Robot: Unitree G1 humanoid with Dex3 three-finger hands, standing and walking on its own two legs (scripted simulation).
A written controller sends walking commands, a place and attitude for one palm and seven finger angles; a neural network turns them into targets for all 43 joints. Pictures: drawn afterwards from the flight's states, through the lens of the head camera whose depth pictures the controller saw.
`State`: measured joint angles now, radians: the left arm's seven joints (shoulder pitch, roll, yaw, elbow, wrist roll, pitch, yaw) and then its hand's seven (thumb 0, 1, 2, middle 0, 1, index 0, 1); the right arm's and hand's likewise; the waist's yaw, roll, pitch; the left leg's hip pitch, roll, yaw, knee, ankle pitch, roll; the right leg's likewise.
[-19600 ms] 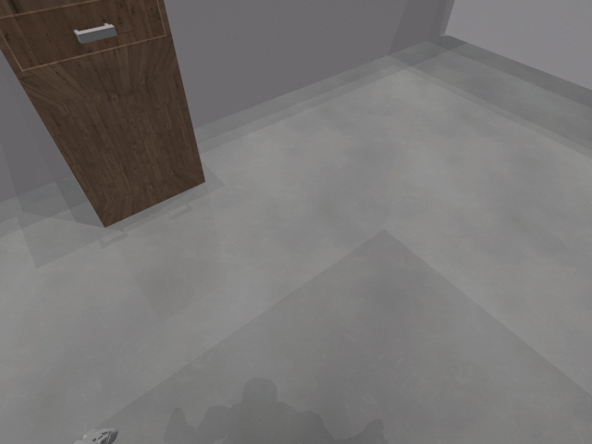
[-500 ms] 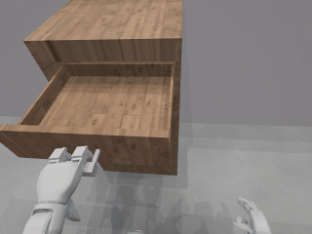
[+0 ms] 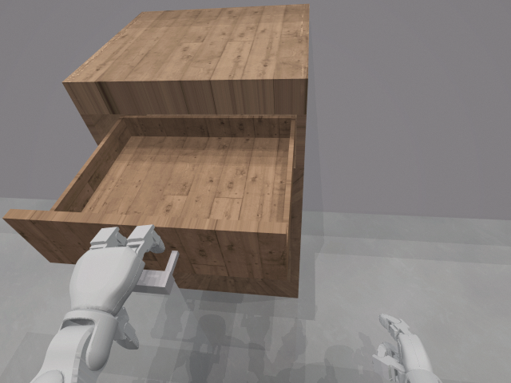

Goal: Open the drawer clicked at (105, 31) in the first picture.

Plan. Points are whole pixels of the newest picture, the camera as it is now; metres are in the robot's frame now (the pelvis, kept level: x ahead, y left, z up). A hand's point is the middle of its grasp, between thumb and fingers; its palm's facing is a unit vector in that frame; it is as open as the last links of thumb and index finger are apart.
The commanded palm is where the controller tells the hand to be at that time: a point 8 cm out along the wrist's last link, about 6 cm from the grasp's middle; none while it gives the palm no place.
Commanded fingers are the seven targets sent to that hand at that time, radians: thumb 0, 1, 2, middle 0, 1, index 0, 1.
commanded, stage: lift the hand off the handle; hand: left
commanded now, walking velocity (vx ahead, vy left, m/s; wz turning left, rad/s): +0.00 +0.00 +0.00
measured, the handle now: (142, 267) +0.27 +0.23 +0.04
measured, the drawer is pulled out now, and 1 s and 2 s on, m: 0.30 0.30 0.30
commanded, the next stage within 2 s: draw the hand back to the body in 0.92 s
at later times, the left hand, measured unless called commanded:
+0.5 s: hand (103, 254) +0.23 +0.23 +0.14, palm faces +0.12 -0.10 -0.99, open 13.8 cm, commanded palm +0.20 +0.23 +0.21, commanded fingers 0.00 -0.50 0.30 -0.30 -1.20 -0.30 -1.20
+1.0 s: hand (92, 231) +0.24 +0.23 +0.19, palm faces +0.14 -0.11 -0.98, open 13.9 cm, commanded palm +0.20 +0.23 +0.25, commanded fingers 0.00 -0.50 0.30 -0.30 -1.20 -0.30 -1.20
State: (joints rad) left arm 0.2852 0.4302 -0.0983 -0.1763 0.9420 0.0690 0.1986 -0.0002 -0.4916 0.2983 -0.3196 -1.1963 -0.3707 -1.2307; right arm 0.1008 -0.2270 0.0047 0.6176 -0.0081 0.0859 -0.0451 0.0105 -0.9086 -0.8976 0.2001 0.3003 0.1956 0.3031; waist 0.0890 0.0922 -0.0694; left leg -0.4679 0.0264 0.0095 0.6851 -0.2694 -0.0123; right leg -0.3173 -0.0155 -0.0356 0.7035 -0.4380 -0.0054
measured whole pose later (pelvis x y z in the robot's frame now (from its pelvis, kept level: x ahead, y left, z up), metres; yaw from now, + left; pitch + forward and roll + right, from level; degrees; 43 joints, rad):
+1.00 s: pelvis -0.01 +0.00 +0.02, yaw +1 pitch -2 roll +0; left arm 0.12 0.56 0.01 -0.42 0.77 0.15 -0.11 0.00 -0.49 0.30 -0.32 -1.20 -0.32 -1.20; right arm 0.04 -0.26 0.05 0.62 0.03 0.08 0.00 0.01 -0.91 -0.90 0.20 0.30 0.19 0.30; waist 0.12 0.13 -0.02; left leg -0.27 0.01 0.01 0.47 -0.16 -0.01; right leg -0.12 -0.02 -0.04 0.49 -0.33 0.00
